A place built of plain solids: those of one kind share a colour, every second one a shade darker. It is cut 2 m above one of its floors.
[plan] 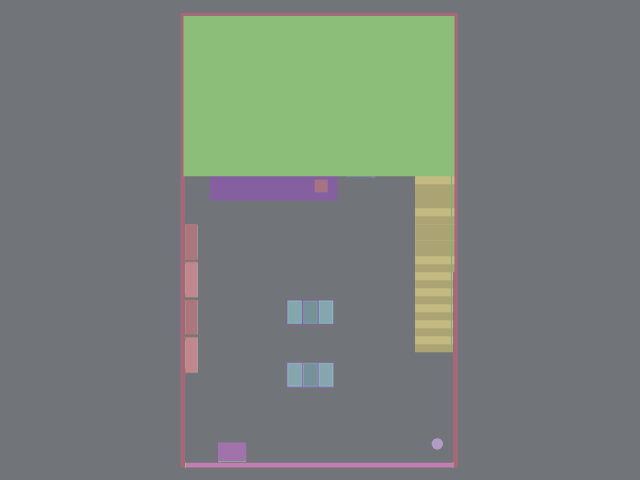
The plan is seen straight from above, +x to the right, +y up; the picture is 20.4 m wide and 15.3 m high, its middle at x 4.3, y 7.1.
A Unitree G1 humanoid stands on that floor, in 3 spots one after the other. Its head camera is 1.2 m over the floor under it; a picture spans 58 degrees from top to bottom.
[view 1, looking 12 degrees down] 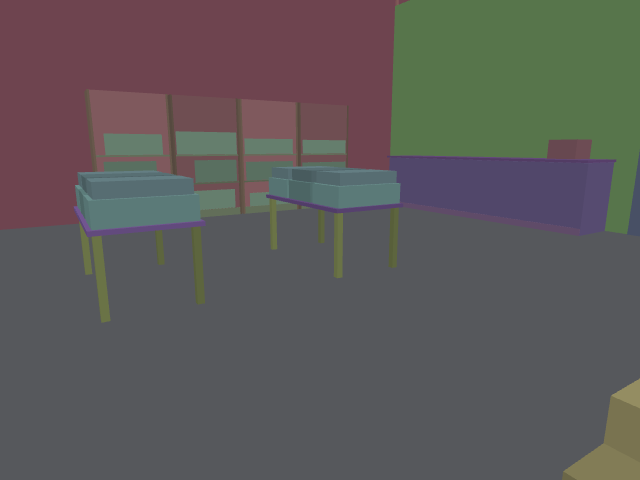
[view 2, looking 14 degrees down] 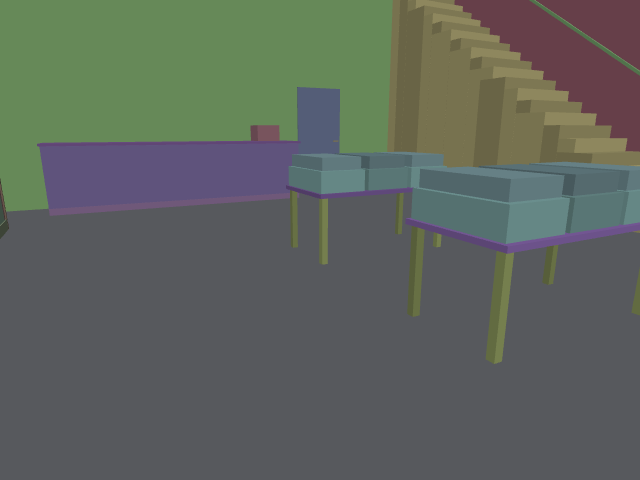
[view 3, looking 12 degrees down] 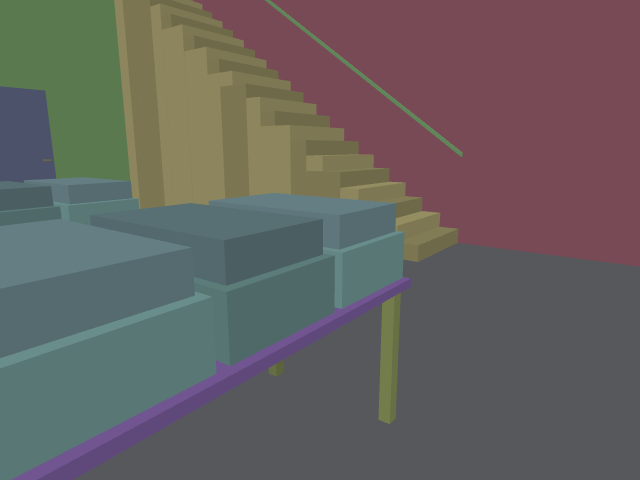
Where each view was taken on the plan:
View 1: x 7.94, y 2.22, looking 148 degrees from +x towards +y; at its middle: leg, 5.58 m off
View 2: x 1.50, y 1.00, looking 63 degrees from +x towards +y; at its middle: leg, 4.02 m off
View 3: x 3.10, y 1.65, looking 37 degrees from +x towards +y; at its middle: sleeves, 1.38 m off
